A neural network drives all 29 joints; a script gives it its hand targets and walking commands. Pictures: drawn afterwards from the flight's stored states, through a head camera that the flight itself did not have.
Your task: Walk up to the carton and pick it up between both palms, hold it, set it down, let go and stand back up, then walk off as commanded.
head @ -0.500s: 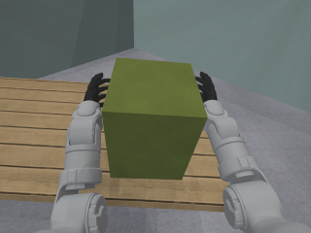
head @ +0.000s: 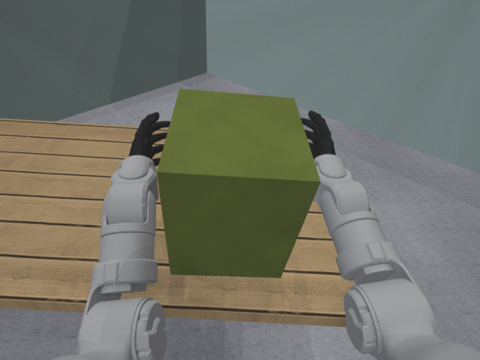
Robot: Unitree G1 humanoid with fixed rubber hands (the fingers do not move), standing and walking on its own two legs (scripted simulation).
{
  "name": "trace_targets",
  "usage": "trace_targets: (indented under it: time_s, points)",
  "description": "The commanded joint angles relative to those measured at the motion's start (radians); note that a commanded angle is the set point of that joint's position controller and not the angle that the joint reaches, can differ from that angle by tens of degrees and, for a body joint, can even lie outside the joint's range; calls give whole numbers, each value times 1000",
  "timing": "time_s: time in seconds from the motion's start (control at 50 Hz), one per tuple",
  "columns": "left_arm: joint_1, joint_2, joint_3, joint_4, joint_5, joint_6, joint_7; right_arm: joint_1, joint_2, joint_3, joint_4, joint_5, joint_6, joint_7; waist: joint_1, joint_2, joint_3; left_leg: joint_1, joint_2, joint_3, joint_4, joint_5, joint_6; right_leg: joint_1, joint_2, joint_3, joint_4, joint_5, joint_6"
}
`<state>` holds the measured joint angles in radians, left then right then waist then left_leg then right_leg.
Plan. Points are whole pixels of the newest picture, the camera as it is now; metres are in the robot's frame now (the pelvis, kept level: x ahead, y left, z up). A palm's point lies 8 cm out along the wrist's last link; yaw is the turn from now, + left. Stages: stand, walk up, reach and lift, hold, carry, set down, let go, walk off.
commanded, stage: hold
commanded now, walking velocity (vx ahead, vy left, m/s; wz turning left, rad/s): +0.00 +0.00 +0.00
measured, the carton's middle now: (232, 186) +0.37 +0.01 +0.14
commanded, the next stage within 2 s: none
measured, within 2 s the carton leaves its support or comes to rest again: neither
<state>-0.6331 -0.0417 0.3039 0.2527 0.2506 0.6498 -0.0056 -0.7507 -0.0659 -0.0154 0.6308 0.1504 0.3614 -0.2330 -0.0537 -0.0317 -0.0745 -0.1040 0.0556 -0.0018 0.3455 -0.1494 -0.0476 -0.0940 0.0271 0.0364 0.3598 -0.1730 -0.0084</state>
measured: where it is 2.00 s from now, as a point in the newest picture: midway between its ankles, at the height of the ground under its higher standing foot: outside the picture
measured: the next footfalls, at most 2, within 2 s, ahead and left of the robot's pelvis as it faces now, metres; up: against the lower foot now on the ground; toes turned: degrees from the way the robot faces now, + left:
none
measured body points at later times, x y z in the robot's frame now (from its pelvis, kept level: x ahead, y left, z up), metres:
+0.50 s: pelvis +0.00 +0.00 +0.00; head -0.07 +0.02 +0.44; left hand +0.37 +0.15 +0.20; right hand +0.38 -0.14 +0.21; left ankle +0.03 +0.15 -0.75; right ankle +0.02 -0.11 -0.75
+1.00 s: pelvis +0.00 +0.00 +0.00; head -0.07 +0.02 +0.44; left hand +0.37 +0.15 +0.21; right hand +0.38 -0.14 +0.21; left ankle +0.03 +0.15 -0.75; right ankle +0.02 -0.11 -0.75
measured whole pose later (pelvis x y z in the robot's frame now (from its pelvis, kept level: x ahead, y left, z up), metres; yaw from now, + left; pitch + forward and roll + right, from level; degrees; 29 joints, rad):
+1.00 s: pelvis +0.00 +0.00 +0.00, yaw +0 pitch -5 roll +0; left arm -0.63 -0.04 0.30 0.25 0.25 0.65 -0.01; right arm -0.75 -0.07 -0.01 0.63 0.15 0.36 -0.23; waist -0.05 -0.03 -0.08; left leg -0.10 0.06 0.00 0.35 -0.15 -0.05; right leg -0.09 0.03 0.04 0.36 -0.17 -0.01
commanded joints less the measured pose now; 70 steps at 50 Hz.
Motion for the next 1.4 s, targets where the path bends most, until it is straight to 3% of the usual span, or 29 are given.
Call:
trace_targets:
  time_s: [0.0, 0.12, 0.16, 0.32, 0.34, 0.48, 0.6, 0.62, 0.7, 0.74, 0.78, 0.84, 0.9, 1.0, 1.04, 1.22, 1.26, 1.3, 1.32, 1.34, 1.38]
  points:
    - [-695, -539, -467, -117, -84, -64, -151, -703, 666, 343, -293, 137, -68, 116, -14, 14, -313, 165, -111, 23, -40, 157, 39, 114, 23, -80, -102, 200, 87]
    - [-676, -557, -485, -129, -93, -62, -152, -677, 664, 340, -293, 129, -69, 113, -34, 32, -319, 176, -112, 21, -34, 170, 31, 117, 21, -82, -99, 218, 85]
    - [-664, -553, -480, -119, -89, -60, -153, -711, 676, 357, -327, 142, -68, 108, -19, 13, -328, 170, -115, 23, -31, 184, 38, 135, 21, -81, -96, 251, 90]
    - [-683, -562, -489, -147, -93, -63, -148, -687, 669, 348, -308, 139, -67, 111, -21, 30, -338, 188, -110, 21, -26, 198, 30, 122, 25, -87, -96, 230, 85]
    - [-685, -558, -491, -108, -97, -58, -147, -716, 661, 336, -313, 133, -67, 112, -28, 32, -313, 172, -110, 17, -31, 171, 28, 106, 25, -84, -100, 204, 83]
    - [-704, -546, -469, -121, -90, -65, -154, -713, 669, 333, -296, 126, -72, 116, -16, 14, -312, 162, -109, 25, -37, 130, 42, 106, 20, -83, -103, 173, 85]
    - [-705, -555, -488, -142, -96, -71, -153, -713, 674, 340, -304, 132, -75, 117, -25, 38, -339, 166, -113, 24, -33, 167, 33, 121, 17, -80, -96, 220, 85]
    - [-677, -542, -479, -143, -96, -71, -151, -691, 689, 360, -316, 143, -71, 114, -13, 7, -350, 173, -113, 22, -33, 189, 39, 142, 22, -78, -95, 251, 85]
    - [-660, -549, -470, -99, -79, -60, -151, -703, 665, 348, -298, 138, -66, 112, -16, 16, -311, 174, -112, 21, -34, 176, 36, 115, 22, -85, -101, 218, 87]
    - [-684, -552, -485, -150, -97, -67, -151, -673, 675, 345, -303, 135, -69, 112, -30, 19, -345, 184, -114, 24, -31, 183, 34, 127, 22, -82, -93, 253, 89]
    - [-671, -557, -484, -129, -97, -65, -150, -714, 680, 363, -336, 149, -73, 111, -12, 12, -346, 167, -115, 22, -29, 188, 36, 140, 21, -77, -91, 261, 91]
    - [-666, -558, -499, -158, -103, -70, -148, -695, 684, 379, -354, 152, -72, 105, -19, 18, -373, 184, -116, 20, -17, 223, 29, 154, 24, -81, -83, 311, 92]
    - [-684, -554, -495, -149, -96, -64, -149, -691, 671, 362, -320, 151, -65, 103, -31, 30, -337, 183, -114, 19, -26, 200, 26, 139, 25, -82, -90, 277, 88]
    - [-667, -541, -428, -45, -64, -50, -161, -712, 656, 306, -248, 115, -58, 116, -20, 7, -238, 151, -108, 26, -53, 94, 46, 79, 16, -84, -119, 125, 85]
    - [-717, -543, -433, -72, -70, -60, -161, -711, 663, 294, -235, 111, -66, 124, -21, 14, -263, 146, -107, 26, -63, 61, 45, 76, 17, -86, -121, 73, 80]
    - [-684, -560, -495, -141, -94, -72, -140, -705, 678, 347, -305, 133, -78, 122, -15, 22, -361, 186, -106, 25, -29, 181, 35, 120, 29, -89, -96, 201, 81]
    - [-678, -560, -485, -126, -95, -70, -147, -699, 674, 350, -304, 135, -76, 116, -25, 8, -348, 176, -111, 22, -32, 183, 39, 126, 22, -81, -97, 245, 88]
    - [-657, -537, -469, -137, -78, -64, -150, -677, 681, 368, -314, 153, -72, 111, -13, 19, -346, 184, -118, 30, -21, 217, 36, 152, 22, -79, -92, 288, 90]
    - [-669, -551, -485, -151, -89, -67, -148, -684, 677, 368, -322, 152, -73, 110, -19, 22, -370, 195, -117, 25, -20, 228, 29, 150, 26, -82, -91, 288, 89]
    - [-682, -539, -481, -174, -94, -73, -146, -682, 689, 382, -337, 154, -71, 108, -5, 11, -385, 193, -117, 24, -21, 232, 35, 155, 26, -80, -86, 298, 91]
    - [-678, -543, -470, -138, -85, -68, -148, -691, 680, 367, -316, 148, -66, 107, -13, 15, -344, 181, -117, 25, -29, 194, 38, 136, 22, -81, -93, 268, 93]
